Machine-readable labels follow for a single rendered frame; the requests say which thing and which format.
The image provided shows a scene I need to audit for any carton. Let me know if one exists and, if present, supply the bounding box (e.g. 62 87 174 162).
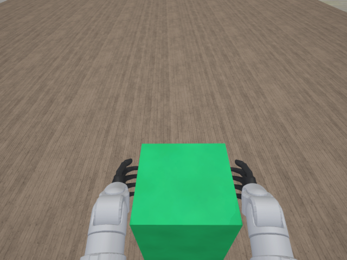
130 144 243 260

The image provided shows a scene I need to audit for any robot right hand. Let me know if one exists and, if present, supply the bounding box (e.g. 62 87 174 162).
230 160 257 199

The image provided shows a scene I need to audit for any left robot forearm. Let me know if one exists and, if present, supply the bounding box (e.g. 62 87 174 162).
80 182 130 260

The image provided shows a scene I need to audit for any robot left hand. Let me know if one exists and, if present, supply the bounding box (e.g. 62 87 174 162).
112 159 138 196

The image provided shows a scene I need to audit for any right robot forearm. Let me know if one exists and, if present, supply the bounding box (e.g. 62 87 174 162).
241 183 297 260

